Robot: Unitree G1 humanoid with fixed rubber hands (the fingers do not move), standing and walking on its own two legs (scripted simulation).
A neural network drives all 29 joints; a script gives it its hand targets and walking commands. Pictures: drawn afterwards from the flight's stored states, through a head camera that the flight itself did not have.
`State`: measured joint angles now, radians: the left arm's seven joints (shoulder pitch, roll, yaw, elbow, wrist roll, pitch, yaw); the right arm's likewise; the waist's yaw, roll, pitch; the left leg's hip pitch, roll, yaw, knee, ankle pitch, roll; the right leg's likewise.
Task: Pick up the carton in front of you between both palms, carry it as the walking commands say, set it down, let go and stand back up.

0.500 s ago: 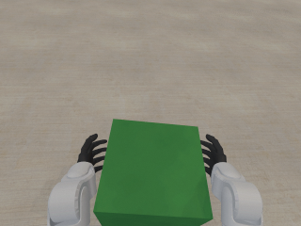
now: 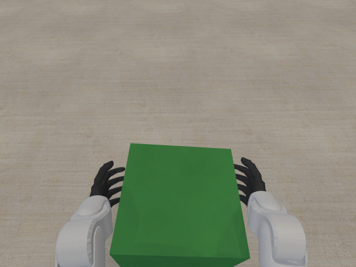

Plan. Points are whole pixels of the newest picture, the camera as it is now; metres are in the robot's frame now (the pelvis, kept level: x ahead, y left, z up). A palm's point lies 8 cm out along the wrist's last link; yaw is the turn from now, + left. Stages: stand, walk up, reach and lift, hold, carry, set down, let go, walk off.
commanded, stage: carry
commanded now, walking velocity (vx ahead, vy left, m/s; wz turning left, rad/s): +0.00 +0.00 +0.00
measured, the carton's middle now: (176, 214) +0.24 +0.01 -0.02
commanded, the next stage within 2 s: hold in 1.96 s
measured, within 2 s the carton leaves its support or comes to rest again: neither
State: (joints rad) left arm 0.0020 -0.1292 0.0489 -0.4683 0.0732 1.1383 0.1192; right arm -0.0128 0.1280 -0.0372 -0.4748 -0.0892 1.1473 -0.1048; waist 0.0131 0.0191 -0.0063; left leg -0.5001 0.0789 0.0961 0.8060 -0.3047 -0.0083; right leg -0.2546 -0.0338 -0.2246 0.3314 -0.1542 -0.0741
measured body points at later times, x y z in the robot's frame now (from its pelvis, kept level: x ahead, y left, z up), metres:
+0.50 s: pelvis +0.17 +0.03 -0.01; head +0.16 +0.03 +0.44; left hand +0.44 +0.16 +0.07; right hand +0.42 -0.14 +0.07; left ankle +0.17 +0.12 -0.75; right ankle +0.02 -0.07 -0.74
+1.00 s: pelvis +0.15 +0.00 -0.02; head +0.13 +0.00 +0.43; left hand +0.41 +0.14 +0.06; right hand +0.39 -0.17 +0.06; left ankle +0.17 +0.12 -0.75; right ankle +0.01 -0.07 -0.75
